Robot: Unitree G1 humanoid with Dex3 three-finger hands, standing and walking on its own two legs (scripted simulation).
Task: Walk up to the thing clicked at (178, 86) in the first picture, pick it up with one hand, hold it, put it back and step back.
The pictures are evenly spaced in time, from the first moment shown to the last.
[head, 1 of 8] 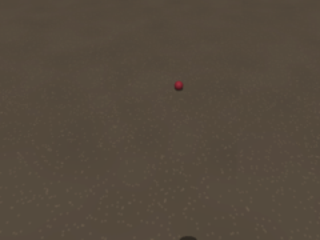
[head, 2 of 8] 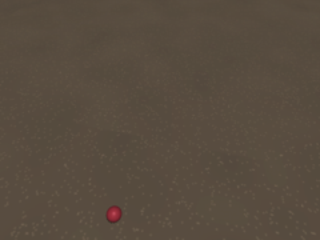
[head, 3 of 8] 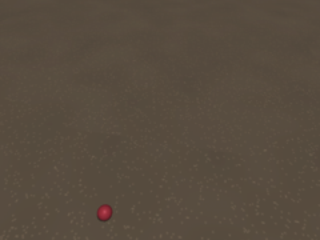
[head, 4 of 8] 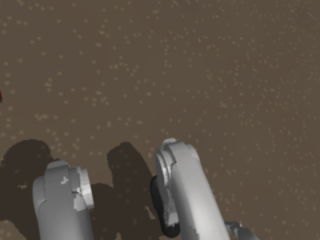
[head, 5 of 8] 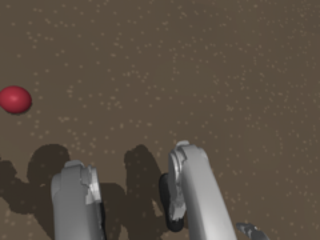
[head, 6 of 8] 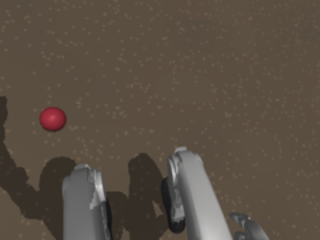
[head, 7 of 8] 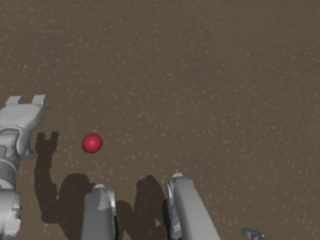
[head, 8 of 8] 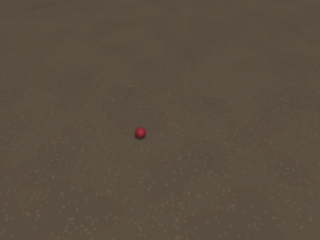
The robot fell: no
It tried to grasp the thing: yes
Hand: left
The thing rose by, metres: 0.00
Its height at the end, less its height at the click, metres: +0.00
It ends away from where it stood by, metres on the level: 0.15
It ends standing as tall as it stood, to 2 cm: yes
